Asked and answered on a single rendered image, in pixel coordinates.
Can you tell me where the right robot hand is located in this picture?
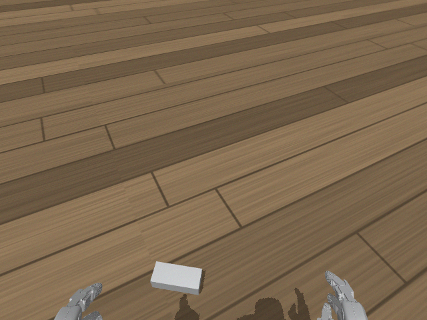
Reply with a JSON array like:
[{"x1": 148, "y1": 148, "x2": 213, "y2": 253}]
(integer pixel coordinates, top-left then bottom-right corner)
[{"x1": 317, "y1": 271, "x2": 368, "y2": 320}]

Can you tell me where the left robot hand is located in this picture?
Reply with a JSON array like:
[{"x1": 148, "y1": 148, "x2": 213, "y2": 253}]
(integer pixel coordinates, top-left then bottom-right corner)
[{"x1": 54, "y1": 283, "x2": 103, "y2": 320}]

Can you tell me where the carton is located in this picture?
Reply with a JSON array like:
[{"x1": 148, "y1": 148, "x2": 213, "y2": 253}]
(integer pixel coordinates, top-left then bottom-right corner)
[{"x1": 150, "y1": 261, "x2": 202, "y2": 295}]

